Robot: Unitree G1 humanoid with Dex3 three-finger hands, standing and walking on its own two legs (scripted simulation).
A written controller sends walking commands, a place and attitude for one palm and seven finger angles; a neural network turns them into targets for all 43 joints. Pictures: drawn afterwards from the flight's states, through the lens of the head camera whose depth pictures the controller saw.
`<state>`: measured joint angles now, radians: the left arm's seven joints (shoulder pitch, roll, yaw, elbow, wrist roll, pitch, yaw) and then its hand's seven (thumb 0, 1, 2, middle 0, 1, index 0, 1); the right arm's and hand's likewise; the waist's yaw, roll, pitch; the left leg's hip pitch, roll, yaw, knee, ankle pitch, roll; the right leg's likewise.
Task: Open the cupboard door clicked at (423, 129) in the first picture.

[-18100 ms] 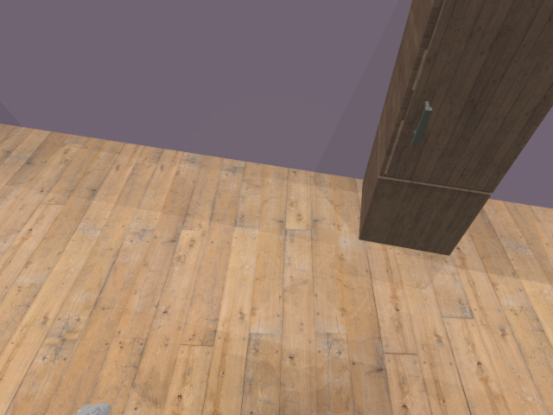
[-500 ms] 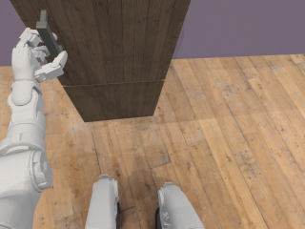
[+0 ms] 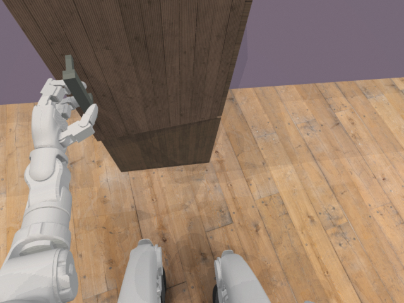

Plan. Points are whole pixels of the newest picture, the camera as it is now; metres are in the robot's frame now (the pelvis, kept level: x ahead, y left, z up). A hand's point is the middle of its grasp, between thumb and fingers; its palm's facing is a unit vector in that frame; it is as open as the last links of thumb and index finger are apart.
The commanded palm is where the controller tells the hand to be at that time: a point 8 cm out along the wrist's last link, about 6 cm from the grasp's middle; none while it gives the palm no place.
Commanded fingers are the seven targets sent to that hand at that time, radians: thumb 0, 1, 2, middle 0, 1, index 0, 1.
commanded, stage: pull the door open along its arc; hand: left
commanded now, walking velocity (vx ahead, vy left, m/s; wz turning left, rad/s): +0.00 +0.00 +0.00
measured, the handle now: (81, 89) +0.51 +0.22 +0.05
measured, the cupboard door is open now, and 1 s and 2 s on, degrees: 7 16 16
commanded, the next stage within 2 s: open thumb and fingers to let go in 0.68 s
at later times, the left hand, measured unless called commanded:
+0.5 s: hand (97, 210) +0.28 +0.17 +0.03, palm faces +0.28 -0.96 +0.01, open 4.9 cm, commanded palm +0.24 +0.20 +0.03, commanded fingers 0.00 0.90 0.90 -0.40 -1.35 -0.40 -1.35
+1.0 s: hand (117, 247) +0.23 +0.13 +0.03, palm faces +0.30 -0.95 +0.00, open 6.2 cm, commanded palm +0.18 +0.17 +0.03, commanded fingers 0.00 0.06 0.54 -0.34 -1.26 -0.34 -1.26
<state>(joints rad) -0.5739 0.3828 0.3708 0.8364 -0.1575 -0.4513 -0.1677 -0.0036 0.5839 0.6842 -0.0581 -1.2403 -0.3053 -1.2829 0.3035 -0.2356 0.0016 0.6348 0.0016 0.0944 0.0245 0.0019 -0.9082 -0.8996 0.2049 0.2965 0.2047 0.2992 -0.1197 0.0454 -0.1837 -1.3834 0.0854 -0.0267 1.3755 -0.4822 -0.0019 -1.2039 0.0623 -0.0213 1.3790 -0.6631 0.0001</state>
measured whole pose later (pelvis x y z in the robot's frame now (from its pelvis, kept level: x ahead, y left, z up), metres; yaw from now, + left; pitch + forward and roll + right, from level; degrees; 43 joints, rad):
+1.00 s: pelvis -0.01 -0.02 -0.01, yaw +4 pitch +21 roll -2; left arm 0.32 0.07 -0.07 0.07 -0.06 -0.55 0.21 0.01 0.63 0.78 -0.38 -1.32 -0.38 -1.32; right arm 0.17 -0.19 0.01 0.53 -0.04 -0.01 0.00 0.01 -0.91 -0.90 0.20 0.30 0.20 0.30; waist 0.01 0.04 -0.21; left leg -1.29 0.04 -0.08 1.40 -0.48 -0.04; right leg -1.10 0.03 -0.08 1.45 -0.71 -0.04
